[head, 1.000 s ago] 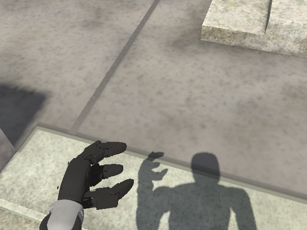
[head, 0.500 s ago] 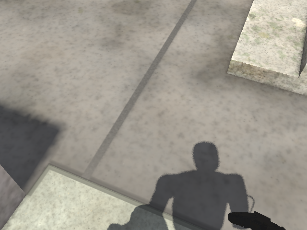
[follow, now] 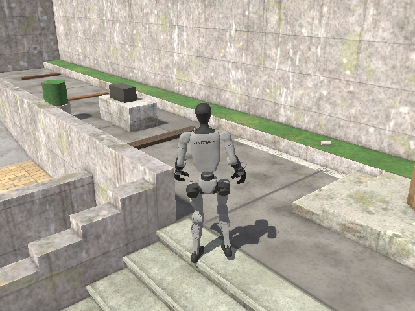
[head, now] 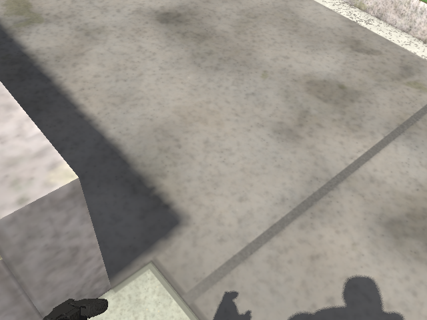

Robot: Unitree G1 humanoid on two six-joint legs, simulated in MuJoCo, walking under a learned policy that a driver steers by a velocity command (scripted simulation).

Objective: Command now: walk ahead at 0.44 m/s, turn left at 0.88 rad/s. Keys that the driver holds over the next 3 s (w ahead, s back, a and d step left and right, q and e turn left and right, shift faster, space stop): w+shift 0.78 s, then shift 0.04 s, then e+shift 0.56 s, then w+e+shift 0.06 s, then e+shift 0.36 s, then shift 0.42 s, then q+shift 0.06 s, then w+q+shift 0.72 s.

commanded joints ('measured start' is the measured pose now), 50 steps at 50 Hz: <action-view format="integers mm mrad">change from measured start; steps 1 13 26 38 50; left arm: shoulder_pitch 85 411 556 244 371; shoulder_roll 102 63 145 -21 223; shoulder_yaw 53 23 -15 -22 81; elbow -36 143 294 104 135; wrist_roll -25 40 22 -8 -6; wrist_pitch -44 -101 -57 -45 -69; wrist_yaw -18 -25 -21 -36 -94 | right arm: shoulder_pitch -125 -168 -377 61 5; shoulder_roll -132 -40 -23 20 -280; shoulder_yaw -40 5 17 2 -84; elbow -79 -51 -138 192 220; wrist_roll -4 -6 2 -37 6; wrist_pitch -33 -80 -129 -129 -32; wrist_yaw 19 45 120 100 -31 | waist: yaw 100 81 72 113 183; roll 282 -90 -190 32 272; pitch -101 173 105 141 -213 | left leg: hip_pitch -26 -599 -131 73 617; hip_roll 204 165 92 373 293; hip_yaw -246 213 486 111 502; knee -181 736 161 -354 126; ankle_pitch -387 151 102 125 1111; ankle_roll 153 18 67 185 -51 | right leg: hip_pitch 252 431 646 -298 300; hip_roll -33 -279 -314 -216 51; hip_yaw -70 237 -104 39 -245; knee -162 -725 -595 615 -269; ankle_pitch -58 -246 1117 58 472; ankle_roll -21 -249 -220 -109 -102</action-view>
